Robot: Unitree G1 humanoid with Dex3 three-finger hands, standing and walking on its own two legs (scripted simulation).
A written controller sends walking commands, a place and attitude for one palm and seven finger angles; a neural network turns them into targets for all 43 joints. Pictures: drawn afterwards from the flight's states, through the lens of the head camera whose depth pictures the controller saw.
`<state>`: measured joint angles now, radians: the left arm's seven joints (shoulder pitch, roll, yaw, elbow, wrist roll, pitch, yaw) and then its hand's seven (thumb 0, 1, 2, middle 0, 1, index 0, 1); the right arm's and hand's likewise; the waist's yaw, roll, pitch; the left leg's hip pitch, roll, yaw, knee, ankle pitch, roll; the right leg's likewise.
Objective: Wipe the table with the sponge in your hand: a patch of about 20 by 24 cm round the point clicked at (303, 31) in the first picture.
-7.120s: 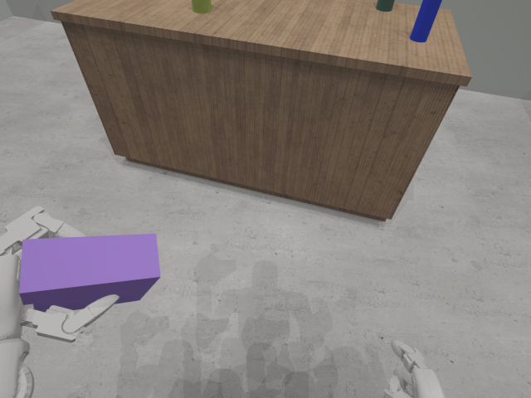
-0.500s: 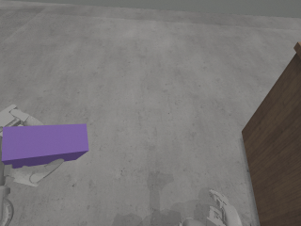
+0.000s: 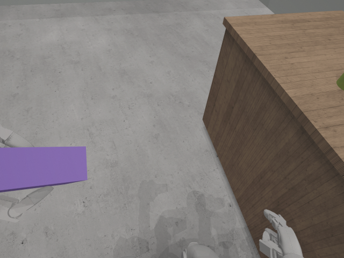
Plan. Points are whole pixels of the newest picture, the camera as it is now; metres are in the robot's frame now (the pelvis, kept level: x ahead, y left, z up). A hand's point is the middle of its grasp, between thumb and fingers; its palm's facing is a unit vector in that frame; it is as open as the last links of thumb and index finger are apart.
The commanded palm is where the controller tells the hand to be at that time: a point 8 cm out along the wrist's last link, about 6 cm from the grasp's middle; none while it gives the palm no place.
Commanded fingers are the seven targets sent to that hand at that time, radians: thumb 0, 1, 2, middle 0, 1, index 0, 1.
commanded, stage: turn to face it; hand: left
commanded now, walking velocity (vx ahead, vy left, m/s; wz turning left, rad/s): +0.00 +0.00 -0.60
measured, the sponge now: (47, 169) +0.22 +0.22 +0.17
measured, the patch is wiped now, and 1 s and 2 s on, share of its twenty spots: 0.00 0.00 0.00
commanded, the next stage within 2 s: none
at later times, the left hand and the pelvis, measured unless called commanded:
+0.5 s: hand (138, 183) +0.20 +0.07 +0.19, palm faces +0.07 -0.80 -0.59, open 9.5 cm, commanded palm +0.16 +0.13 +0.19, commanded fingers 0.00 0.10 1.30 -1.20 -1.60 -1.20 -1.60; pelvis -0.08 -0.09 +0.01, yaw -17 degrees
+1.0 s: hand (186, 226) +0.15 +0.00 +0.18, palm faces -0.07 -0.88 -0.47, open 9.5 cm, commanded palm +0.13 +0.05 +0.19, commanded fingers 0.00 0.10 1.30 -1.20 -1.60 -1.20 -1.60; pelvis -0.16 -0.08 +0.00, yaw -35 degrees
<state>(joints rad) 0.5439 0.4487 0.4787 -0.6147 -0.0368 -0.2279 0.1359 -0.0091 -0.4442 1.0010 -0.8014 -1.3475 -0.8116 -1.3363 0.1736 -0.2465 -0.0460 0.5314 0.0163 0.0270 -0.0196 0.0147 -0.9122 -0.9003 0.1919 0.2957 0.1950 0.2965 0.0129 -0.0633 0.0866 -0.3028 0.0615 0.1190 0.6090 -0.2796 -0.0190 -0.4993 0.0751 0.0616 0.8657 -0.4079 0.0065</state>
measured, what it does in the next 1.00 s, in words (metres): walks backwards, turning right: right foot, then left foot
